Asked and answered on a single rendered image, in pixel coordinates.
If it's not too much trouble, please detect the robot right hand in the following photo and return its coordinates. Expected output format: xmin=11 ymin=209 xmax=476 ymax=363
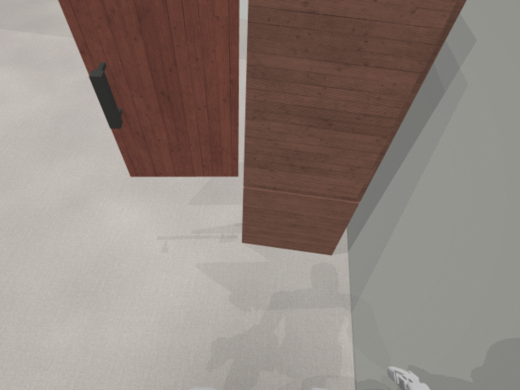
xmin=388 ymin=366 xmax=431 ymax=390

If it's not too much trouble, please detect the handle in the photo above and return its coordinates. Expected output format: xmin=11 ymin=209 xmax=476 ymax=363
xmin=89 ymin=63 xmax=123 ymax=128

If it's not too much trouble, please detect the cupboard door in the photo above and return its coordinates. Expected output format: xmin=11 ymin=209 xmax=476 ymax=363
xmin=58 ymin=0 xmax=240 ymax=177

